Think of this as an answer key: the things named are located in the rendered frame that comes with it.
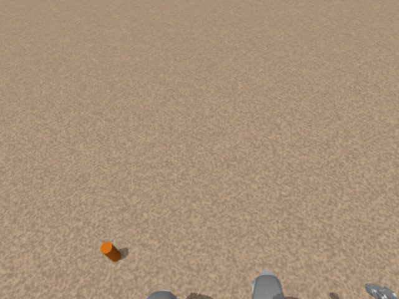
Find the can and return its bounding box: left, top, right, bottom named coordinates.
left=101, top=242, right=122, bottom=262

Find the right robot hand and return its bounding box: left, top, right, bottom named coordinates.
left=365, top=283, right=399, bottom=299

